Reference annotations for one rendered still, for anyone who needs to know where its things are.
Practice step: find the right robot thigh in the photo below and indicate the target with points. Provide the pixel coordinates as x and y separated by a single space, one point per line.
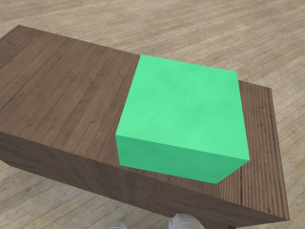
184 221

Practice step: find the carton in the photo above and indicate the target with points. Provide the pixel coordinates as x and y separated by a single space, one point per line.
183 120

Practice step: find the pedestal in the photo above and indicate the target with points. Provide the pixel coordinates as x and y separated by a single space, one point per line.
61 100

